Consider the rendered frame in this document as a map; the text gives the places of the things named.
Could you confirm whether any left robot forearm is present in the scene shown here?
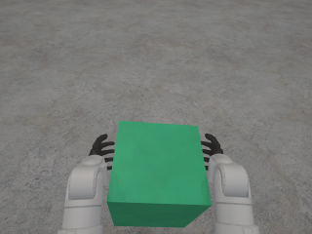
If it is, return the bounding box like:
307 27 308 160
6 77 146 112
58 154 107 234

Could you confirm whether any left robot hand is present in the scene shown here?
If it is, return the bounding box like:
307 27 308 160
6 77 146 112
89 134 115 170

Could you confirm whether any carton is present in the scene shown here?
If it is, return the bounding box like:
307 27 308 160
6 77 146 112
106 121 212 228

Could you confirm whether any right robot hand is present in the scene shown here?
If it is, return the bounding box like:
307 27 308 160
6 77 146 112
201 133 223 171

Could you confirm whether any right robot forearm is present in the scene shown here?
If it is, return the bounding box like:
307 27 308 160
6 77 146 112
208 153 259 234

